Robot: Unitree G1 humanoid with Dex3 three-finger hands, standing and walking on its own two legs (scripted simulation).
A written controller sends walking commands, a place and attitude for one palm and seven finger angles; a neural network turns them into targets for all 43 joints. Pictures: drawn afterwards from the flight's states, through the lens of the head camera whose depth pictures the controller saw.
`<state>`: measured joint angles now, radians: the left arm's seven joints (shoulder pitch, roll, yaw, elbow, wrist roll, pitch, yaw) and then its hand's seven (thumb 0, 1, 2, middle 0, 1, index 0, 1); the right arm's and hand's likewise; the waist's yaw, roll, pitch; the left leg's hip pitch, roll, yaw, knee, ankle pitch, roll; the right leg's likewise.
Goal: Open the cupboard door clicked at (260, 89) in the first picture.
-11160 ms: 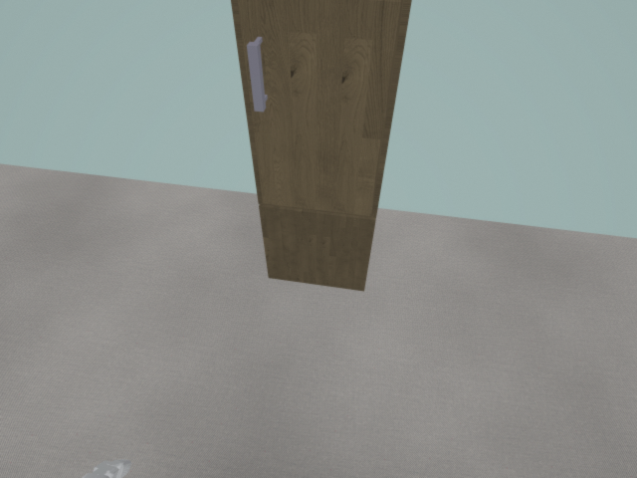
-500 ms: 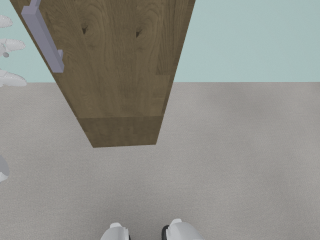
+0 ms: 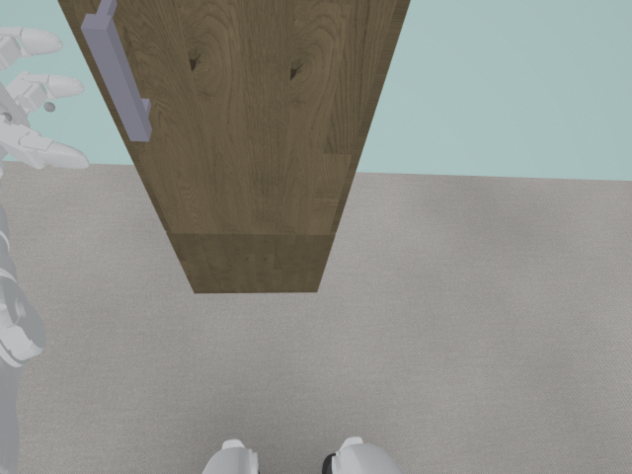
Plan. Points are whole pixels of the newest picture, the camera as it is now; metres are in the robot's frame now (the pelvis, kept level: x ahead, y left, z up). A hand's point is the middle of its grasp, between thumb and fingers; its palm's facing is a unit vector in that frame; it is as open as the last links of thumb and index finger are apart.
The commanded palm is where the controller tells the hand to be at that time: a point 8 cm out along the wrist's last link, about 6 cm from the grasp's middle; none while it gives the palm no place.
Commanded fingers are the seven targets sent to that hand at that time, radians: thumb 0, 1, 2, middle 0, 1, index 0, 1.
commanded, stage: move the hooked fingers beside the handle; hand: left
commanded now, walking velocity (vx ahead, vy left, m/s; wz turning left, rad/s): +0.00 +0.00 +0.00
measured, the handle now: (125, 74) +0.56 +0.20 +0.13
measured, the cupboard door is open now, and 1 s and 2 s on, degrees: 0 0 0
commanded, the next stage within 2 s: slide the fingers in behind the handle in 0.20 s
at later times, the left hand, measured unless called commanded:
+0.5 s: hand (66, 101) +0.52 +0.25 +0.13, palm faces -0.04 -1.00 -0.02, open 14.0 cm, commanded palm +0.51 +0.29 +0.12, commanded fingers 0.00 -0.50 0.30 -0.30 -1.20 -0.30 -1.20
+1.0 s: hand (104, 104) +0.52 +0.21 +0.13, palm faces -0.03 -1.00 -0.02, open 14.0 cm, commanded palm +0.50 +0.25 +0.12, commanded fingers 0.00 -0.50 0.30 -0.30 -1.20 -0.30 -1.20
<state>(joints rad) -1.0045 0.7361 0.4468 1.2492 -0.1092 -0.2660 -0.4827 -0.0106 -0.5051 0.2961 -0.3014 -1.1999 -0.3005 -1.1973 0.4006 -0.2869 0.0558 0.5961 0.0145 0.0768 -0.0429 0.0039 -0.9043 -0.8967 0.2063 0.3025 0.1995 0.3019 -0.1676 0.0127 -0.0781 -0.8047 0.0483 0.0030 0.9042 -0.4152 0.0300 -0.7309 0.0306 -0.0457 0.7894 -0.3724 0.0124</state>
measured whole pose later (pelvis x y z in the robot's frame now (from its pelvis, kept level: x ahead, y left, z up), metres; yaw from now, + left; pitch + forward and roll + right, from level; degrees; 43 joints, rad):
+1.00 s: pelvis +0.00 -0.01 +0.00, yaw +0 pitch +18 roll -3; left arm -1.00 0.63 0.40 1.22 -0.10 -0.27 -0.37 -0.01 -0.50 0.30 -0.30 -1.20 -0.30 -1.20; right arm 0.41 -0.28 0.04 0.60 0.00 0.06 -0.02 0.00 -0.90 -0.90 0.21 0.30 0.20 0.30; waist -0.17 0.03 -0.08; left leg -0.80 0.05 0.00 0.90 -0.42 0.02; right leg -0.73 0.03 -0.04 0.80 -0.38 0.00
